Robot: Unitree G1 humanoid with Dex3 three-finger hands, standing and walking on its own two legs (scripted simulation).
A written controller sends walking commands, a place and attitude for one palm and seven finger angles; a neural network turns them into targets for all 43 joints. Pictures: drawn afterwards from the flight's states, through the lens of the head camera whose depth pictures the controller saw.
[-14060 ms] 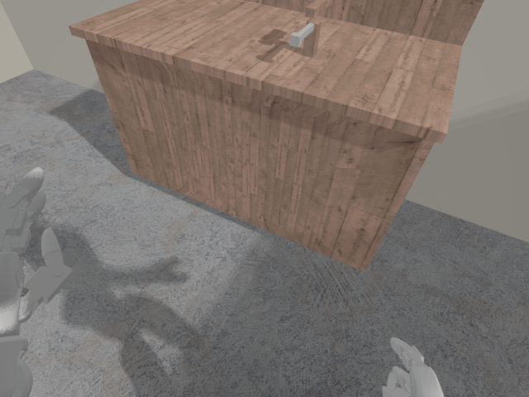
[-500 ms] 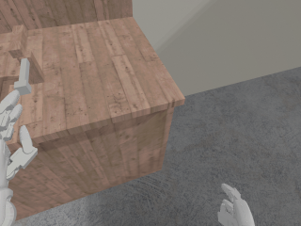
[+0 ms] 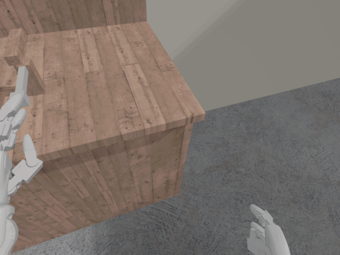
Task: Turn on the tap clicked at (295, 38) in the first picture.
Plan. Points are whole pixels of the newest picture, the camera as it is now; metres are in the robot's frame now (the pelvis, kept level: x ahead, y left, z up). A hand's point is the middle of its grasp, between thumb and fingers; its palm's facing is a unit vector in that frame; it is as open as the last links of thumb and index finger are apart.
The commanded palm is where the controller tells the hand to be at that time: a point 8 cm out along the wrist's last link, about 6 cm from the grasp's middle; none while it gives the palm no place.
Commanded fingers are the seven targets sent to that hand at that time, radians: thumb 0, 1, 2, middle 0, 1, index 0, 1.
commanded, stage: come to a stop and stand still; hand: left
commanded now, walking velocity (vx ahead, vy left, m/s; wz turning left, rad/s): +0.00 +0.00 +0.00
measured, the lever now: (19, 99) +0.39 +0.39 +0.13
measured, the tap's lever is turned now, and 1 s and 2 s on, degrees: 0 0 0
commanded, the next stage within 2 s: look again from close up in 0.64 s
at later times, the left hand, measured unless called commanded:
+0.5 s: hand (43, 162) +0.23 +0.25 +0.15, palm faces +0.36 -0.86 -0.37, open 7.4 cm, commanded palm +0.17 +0.28 +0.17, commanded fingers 0.00 0.90 0.90 -0.20 -0.30 -0.20 -0.30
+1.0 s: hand (39, 173) +0.21 +0.24 +0.16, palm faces +0.40 -0.84 -0.36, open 7.4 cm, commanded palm +0.15 +0.27 +0.17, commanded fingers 0.00 0.90 0.90 -0.20 -0.30 -0.20 -0.30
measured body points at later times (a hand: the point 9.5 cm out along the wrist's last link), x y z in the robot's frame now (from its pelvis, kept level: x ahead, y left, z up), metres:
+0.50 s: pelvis +0.01 +0.00 +0.00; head +0.03 +0.02 +0.45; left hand +0.21 +0.29 +0.17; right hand +0.21 -0.21 -0.06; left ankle +0.02 +0.08 -0.74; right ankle +0.00 -0.14 -0.74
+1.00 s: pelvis +0.00 -0.01 +0.01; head +0.01 +0.00 +0.46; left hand +0.18 +0.29 +0.18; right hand +0.18 -0.23 -0.07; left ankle +0.02 +0.08 -0.74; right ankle +0.00 -0.14 -0.74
